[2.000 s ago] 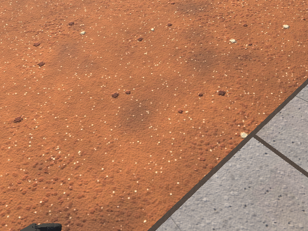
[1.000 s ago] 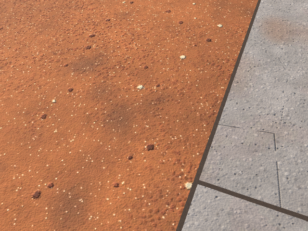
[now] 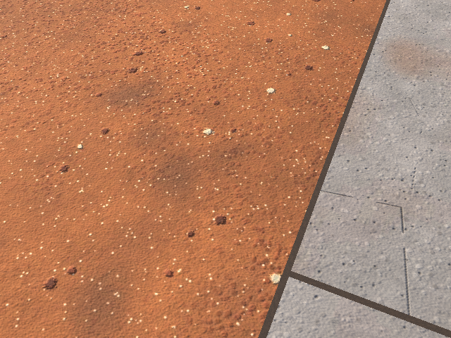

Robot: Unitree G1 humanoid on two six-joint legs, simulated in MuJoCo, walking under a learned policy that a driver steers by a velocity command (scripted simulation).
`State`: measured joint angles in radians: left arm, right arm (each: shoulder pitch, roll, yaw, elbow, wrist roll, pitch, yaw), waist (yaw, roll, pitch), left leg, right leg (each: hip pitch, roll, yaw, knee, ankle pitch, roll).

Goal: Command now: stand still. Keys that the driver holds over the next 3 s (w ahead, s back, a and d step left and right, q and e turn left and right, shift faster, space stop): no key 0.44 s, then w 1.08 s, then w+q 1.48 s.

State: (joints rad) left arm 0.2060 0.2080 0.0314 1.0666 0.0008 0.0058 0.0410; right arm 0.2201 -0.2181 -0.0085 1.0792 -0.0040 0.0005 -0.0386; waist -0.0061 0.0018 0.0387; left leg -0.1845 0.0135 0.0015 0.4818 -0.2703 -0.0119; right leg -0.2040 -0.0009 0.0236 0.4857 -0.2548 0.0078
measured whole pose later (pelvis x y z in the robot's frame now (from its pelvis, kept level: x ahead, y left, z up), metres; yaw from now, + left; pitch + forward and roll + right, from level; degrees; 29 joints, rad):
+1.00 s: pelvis +0.16 -0.02 +0.00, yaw +0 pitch +2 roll +0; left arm 0.53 0.17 0.00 1.11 0.00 -0.08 0.02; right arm 0.06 -0.25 -0.04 0.89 0.03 -0.10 0.03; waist 0.08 0.03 0.00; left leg -0.68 0.07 0.04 0.79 -0.08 0.03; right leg 0.10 0.03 -0.02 0.18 -0.32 -0.03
